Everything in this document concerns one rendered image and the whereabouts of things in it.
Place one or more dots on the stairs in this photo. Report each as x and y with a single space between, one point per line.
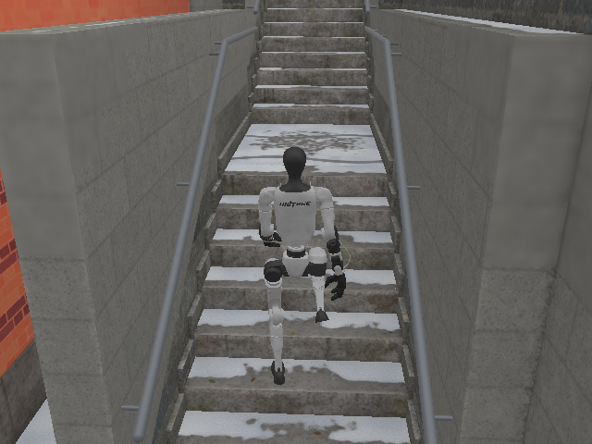
312 65
343 377

